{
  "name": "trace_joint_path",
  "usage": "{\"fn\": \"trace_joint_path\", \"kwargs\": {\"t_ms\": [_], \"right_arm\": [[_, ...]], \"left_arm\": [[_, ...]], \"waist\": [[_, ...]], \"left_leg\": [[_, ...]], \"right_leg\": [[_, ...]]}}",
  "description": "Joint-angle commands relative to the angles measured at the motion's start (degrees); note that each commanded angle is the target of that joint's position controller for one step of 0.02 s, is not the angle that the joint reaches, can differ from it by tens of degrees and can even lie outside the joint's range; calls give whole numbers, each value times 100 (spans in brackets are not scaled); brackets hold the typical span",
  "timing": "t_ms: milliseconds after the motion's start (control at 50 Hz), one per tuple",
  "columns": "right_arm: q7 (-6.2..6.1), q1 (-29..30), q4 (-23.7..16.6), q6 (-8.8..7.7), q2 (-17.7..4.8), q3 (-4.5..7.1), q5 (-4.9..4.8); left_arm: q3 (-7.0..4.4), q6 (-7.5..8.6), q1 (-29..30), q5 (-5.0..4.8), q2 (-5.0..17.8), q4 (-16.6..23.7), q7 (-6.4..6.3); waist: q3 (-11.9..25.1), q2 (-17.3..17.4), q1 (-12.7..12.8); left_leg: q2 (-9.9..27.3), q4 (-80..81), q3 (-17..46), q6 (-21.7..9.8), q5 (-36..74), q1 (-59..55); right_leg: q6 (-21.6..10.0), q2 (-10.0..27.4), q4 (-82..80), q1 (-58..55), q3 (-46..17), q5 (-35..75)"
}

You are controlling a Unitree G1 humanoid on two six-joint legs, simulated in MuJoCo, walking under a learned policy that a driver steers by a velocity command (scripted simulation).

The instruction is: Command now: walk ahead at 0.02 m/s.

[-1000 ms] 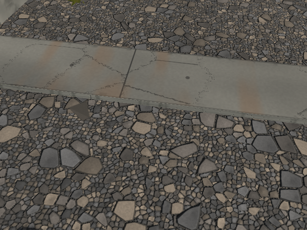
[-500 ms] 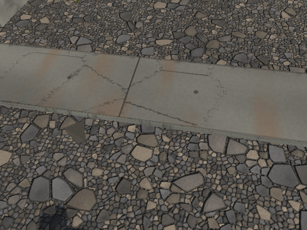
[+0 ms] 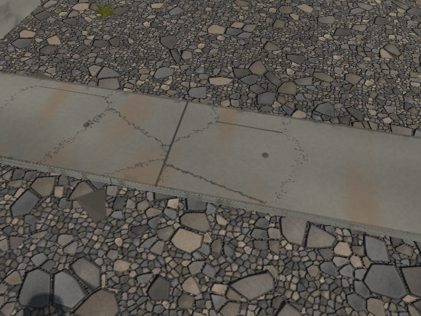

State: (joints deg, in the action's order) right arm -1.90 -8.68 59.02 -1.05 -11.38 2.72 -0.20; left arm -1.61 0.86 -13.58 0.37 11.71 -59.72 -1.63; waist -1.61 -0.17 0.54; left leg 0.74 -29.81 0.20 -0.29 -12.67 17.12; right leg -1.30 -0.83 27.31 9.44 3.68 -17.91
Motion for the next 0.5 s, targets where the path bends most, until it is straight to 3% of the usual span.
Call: {"fn": "trace_joint_path", "kwargs": {"t_ms": [20, 60, 120, 160, 180, 200, 220, 260, 300, 320, 340, 360, 380, 400, 440, 460, 500], "right_arm": [[-23, -29, -124, -17, -638, 119, -11], [-22, -119, -17, 12, -576, 113, -15], [-19, -135, 14, 9, -651, 166, -101], [21, 200, -142, -171, -518, 134, -137], [73, 385, -233, -280, -376, 105, -148], [128, 508, -309, -366, -325, 88, -135], [177, 578, -349, -425, -363, 97, -124], [247, 424, -324, -479, -353, 102, -168], [265, -296, -23, -471, -393, 171, -206], [254, -968, 237, -440, -590, 288, -165], [222, -1809, 412, -436, -1052, 441, -136], [272, -2469, 500, -462, -1465, 498, -117], [275, -2062, 422, -534, -988, 303, -34], [281, -1572, 265, -581, -707, 201, -32], [330, -1067, 84, -600, -572, 101, -23], [326, -1062, 89, -576, -462, 48, -4], [275, -1334, 161, -531, -512, 28, 27]], "left_arm": [[-88, 10, -302, -9, 449, 54, -22], [-84, -11, -472, -13, 391, -69, -28], [-153, 2, -506, -117, 573, -67, -52], [-194, 163, -859, -188, 722, -96, -58], [-257, 247, -1044, -203, 926, -152, -49], [-307, 317, -1014, -195, 1065, -163, -41], [-299, 375, -1008, -166, 992, -150, -25], [-283, 426, -892, -172, 906, -92, 41], [-284, 375, -457, -238, 941, 43, 90], [-285, 370, -271, -217, 963, 127, 93], [-225, 390, -12, -196, 756, 291, 90], [-123, 479, -59, -165, 328, 471, 66], [-176, 550, 54, -241, 492, 509, 91], [-195, 588, 48, -330, 560, 511, 140], [-270, 589, 95, -273, 616, 465, 131], [-319, 548, 97, -233, 661, 453, 135], [-326, 454, 148, -209, 496, 457, 161]], "waist": [[355, 117, -9], [422, 76, 5], [-247, -206, -2], [-700, -435, 184], [-788, -786, 234], [-912, -965, 213], [-904, -881, 200], [-754, -736, 56], [-524, -595, -369], [-246, -463, -644], [-14, 560, -952], [404, 1911, -1047], [233, 1166, -756], [-38, 764, -514], [-209, 313, -253], [-194, 345, -179], [-172, 425, -145]], "left_leg": [[318, 218, 317, -390, 1872, -772], [226, 233, 230, -392, 1187, -793], [-30, 77, 79, -494, -1901, -22], [-59, -344, 4, -509, -1918, 895], [-129, -887, -261, -463, -1325, 1303], [-29, -1222, -300, -485, -957, 1622], [94, -1428, -211, -528, -1019, 1777], [178, -1182, -239, -589, -1315, 1583], [-108, -99, -569, -598, -561, -215], [-225, -37, -474, -605, -172, -1324], [685, 767, 1048, -983, -554, -2160], [1971, 1812, 3610, -1784, -640, -3058], [2202, 1802, 3852, -1805, -630, -2834], [2027, 1725, 3115, -1577, -394, -2527], [1589, 1889, 1938, -1203, 309, -2002], [1376, 1963, 1485, -1061, 734, -1820], [1198, 2050, 1035, -1014, 1391, -1711]], "right_leg": [[-66, 257, -366, 317, -229, 1120], [-82, 217, -405, 262, -176, 532], [-452, 395, -584, 713, -526, -1848], [-823, 990, -1035, 422, -1401, -2429], [-1079, 1525, -1407, 79, -2117, -2444], [-1290, 1982, -1537, -121, -2632, -2087], [-1357, 2146, -1489, -248, -2758, -1461], [-1210, 2053, -1251, -414, -2343, -423], [-803, 1473, -883, 476, -1437, -47], [-600, 1105, -293, 1049, -1001, 791], [-191, 450, 1536, 1863, -172, 1281], [59, -223, 3488, 3083, -72, -798], [-79, 62, 4489, 3618, -786, -1261], [-251, 341, 4724, 3790, -893, -776], [-367, 732, 4171, 3574, -761, 168], [-351, 818, 3882, 3299, -686, 399], [-236, 809, 3476, 3126, -503, 644]]}}
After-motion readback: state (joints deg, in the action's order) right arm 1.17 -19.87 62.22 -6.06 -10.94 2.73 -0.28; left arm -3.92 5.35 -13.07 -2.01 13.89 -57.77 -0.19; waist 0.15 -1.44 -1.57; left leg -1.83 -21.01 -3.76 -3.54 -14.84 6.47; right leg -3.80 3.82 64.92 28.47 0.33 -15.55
